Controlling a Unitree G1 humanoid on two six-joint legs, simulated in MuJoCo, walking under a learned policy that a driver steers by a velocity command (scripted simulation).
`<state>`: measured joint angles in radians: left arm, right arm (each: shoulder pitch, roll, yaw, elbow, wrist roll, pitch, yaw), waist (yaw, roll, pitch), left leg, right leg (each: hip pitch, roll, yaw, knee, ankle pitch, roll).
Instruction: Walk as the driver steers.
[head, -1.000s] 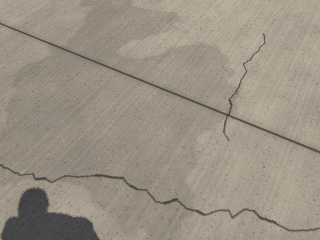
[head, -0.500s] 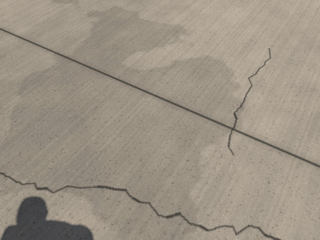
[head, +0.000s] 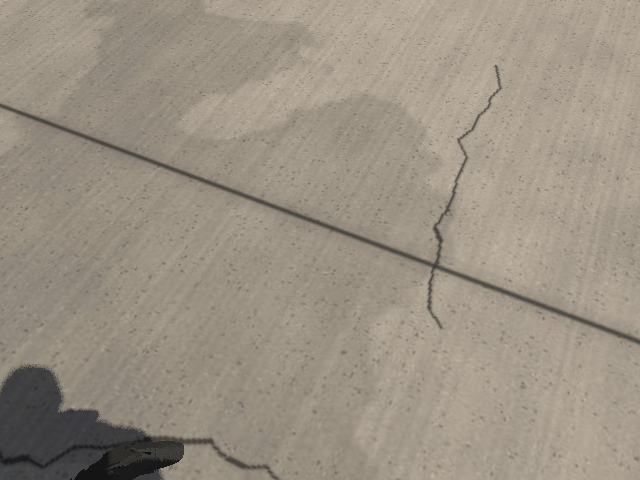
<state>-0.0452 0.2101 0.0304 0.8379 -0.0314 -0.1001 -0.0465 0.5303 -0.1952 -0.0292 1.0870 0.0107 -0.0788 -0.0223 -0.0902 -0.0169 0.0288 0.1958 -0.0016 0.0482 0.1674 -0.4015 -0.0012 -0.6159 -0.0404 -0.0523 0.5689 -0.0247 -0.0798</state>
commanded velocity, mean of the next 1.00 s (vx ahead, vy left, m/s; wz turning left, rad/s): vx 0.49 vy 0.00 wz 0.00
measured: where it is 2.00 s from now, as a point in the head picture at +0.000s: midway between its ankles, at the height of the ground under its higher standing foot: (291, 205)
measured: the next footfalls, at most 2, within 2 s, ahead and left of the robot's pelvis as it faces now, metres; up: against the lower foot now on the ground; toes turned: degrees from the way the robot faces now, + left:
right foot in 0.04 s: +0.22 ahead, -0.12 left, +0.00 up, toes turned -3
left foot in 0.60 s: +0.54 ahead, +0.12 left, +0.00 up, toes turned +3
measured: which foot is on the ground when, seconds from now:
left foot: down 0.00-0.06, up 0.08-0.58, down 0.60-1.00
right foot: up 0.00-0.02, down 0.04-0.62, up 0.64-1.00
